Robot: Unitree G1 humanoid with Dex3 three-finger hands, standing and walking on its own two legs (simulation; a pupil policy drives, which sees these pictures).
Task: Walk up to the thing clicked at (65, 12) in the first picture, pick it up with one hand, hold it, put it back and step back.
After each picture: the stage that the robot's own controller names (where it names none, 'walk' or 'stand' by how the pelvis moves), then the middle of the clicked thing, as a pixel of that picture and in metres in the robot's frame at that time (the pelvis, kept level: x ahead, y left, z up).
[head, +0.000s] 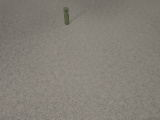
stand; (66, 16) +2.06 +0.27 -0.65
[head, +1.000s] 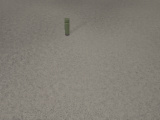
walk; (67, 27) +1.95 +0.21 -0.65
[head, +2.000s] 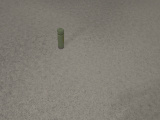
walk; (60, 39) +1.40 +0.23 -0.65
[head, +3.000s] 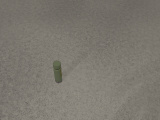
walk; (57, 72) +0.94 +0.23 -0.65
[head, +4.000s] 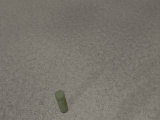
walk; (62, 102) +0.63 +0.23 -0.63
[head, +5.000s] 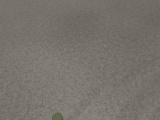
stand; out of the picture +0.47 +0.21 -0.64
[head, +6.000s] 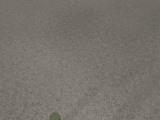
stand; out of the picture +0.45 +0.20 -0.64
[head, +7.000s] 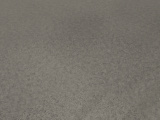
stand; out of the picture +0.43 +0.21 -0.66
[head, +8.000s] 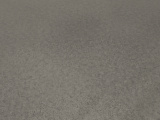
stand; out of the picture +0.42 +0.23 -0.66
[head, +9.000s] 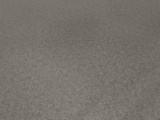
stand; out of the picture +0.41 +0.23 -0.66
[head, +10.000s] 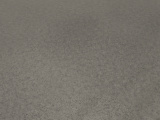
stand; out of the picture +0.40 +0.23 -0.66
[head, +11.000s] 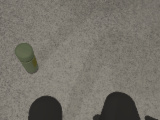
go down; (28, 60) +0.49 +0.23 -0.33
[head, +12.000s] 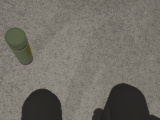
close in; (21, 49) +0.51 +0.23 -0.26
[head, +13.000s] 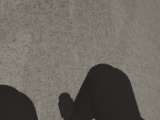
close in; out of the picture +0.50 +0.29 -0.17
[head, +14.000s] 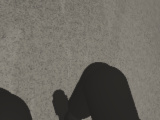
close; out of the picture +0.49 +0.30 -0.17
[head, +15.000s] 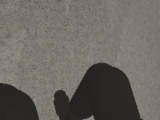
lift; out of the picture +0.44 +0.26 -0.17
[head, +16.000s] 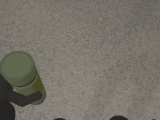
lift; (29, 83) +0.34 +0.18 +0.02
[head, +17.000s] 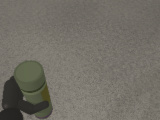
hold; (37, 94) +0.32 +0.17 +0.04
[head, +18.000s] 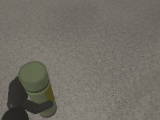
hold; (41, 94) +0.32 +0.16 +0.04
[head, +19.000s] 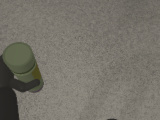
crouch; (28, 72) +0.39 +0.18 -0.02
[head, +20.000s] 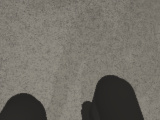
lower; out of the picture +0.53 +0.24 -0.04
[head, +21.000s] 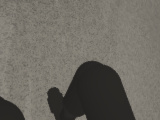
lower; out of the picture +0.50 +0.28 -0.17
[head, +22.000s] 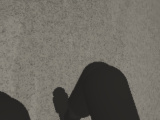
lower; out of the picture +0.48 +0.28 -0.17
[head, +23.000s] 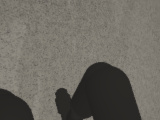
lower; out of the picture +0.47 +0.27 -0.17
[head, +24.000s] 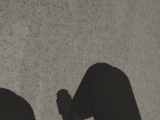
lower; out of the picture +0.47 +0.27 -0.17
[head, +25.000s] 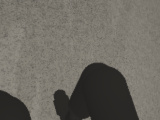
open; out of the picture +0.48 +0.25 -0.18
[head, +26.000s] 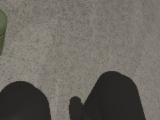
stand; out of the picture +0.48 +0.23 -0.19
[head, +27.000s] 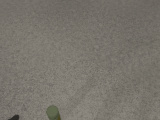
stand; (54, 117) +0.42 +0.17 -0.55
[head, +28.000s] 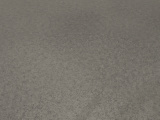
stand; out of the picture +0.42 +0.17 -0.60
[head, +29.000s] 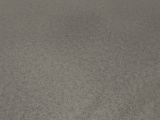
stand; out of the picture +0.41 +0.16 -0.60
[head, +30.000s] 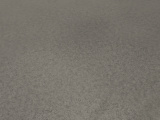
stand; out of the picture +0.43 +0.16 -0.65
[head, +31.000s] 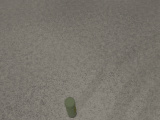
walk; (71, 108) +0.48 +0.12 -0.63
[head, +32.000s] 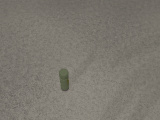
walk; (64, 80) +0.71 +0.15 -0.62
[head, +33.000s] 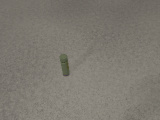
stand; (64, 65) +1.01 +0.24 -0.63
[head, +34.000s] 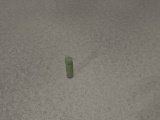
stand; (69, 68) +1.01 +0.17 -0.65
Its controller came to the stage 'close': yes
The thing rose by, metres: 0.69
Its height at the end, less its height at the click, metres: +0.00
